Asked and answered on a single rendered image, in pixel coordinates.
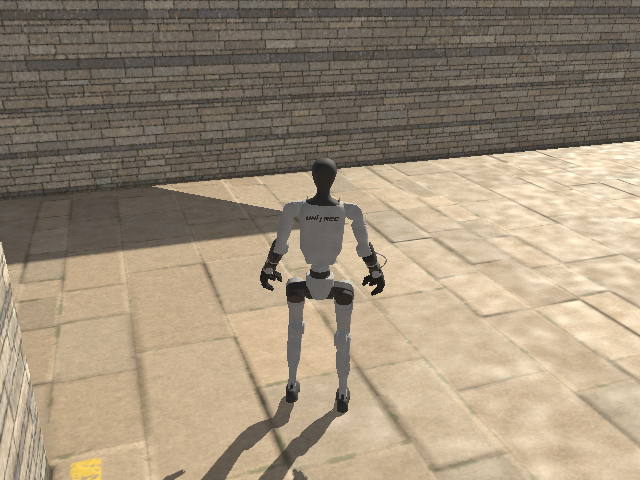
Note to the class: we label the robot left forearm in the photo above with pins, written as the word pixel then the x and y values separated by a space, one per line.
pixel 272 260

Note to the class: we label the robot right forearm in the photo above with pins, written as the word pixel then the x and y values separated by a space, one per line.
pixel 372 263

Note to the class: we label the right robot hand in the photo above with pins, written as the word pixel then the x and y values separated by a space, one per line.
pixel 373 281

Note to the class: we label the robot left foot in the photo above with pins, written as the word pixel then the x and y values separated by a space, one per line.
pixel 292 394

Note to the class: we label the right robot upper arm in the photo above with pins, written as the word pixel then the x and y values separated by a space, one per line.
pixel 353 212

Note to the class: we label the robot right foot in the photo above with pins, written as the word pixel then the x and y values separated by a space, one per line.
pixel 342 404

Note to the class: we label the left robot hand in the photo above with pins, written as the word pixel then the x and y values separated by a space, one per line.
pixel 264 279

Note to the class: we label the robot foot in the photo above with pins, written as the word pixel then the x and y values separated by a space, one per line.
pixel 292 394
pixel 342 404

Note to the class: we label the left robot upper arm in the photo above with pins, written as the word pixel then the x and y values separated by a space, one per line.
pixel 290 210

